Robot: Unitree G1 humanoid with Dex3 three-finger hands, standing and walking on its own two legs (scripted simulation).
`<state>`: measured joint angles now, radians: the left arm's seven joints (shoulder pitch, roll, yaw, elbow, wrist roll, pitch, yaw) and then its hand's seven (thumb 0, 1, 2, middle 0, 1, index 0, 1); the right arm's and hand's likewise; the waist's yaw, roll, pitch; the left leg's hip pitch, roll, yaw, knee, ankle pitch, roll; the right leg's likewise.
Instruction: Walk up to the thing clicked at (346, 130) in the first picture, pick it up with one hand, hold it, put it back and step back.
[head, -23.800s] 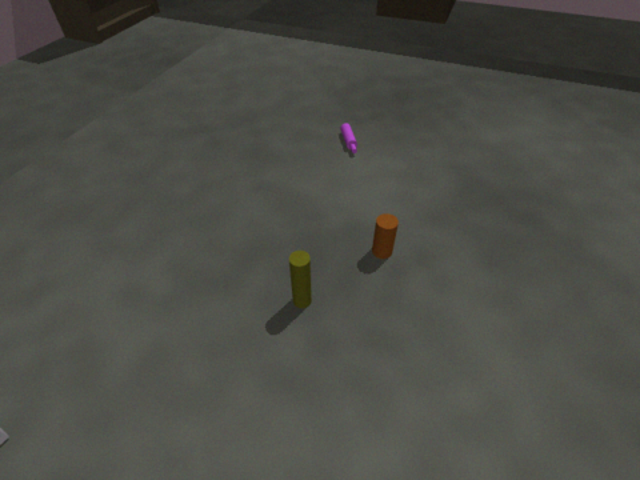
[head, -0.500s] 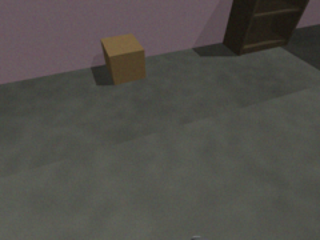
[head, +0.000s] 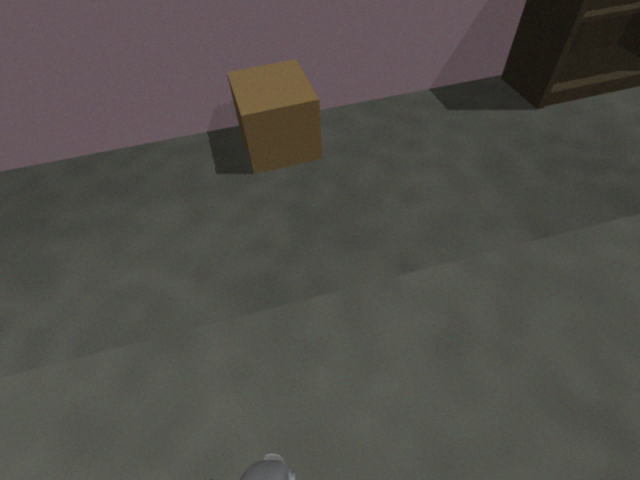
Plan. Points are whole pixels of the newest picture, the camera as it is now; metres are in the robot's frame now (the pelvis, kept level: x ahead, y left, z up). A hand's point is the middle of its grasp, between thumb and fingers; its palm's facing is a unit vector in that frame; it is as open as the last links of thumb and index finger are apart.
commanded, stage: walk up
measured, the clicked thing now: out of the picture -0.33 -1.19 -0.74
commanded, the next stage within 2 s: none
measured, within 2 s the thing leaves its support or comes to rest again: neither
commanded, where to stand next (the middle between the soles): +0.43 +0.02 m, yaw -3 degrees
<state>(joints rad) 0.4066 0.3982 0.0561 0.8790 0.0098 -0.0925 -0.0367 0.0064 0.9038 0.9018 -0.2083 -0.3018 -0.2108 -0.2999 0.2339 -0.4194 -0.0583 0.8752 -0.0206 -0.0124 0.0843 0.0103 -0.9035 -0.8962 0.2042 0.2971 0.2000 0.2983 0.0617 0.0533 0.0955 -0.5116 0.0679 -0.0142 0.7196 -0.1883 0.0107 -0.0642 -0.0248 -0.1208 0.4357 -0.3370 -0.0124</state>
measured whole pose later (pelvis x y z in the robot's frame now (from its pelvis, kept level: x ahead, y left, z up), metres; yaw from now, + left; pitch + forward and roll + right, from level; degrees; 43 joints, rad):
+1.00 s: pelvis +0.41 +0.05 -0.01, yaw -35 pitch -3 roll +0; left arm 0.39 0.38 0.04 0.75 0.03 -0.01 0.05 0.01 0.90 0.90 -0.21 -0.30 -0.21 -0.30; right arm 0.03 -0.44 -0.08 0.73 0.01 0.09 0.06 0.01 -0.90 -0.90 0.20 0.30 0.20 0.30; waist 0.04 0.11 0.16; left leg -0.55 0.06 -0.11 0.91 -0.28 -0.02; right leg -0.30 0.02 0.26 0.58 -0.24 0.08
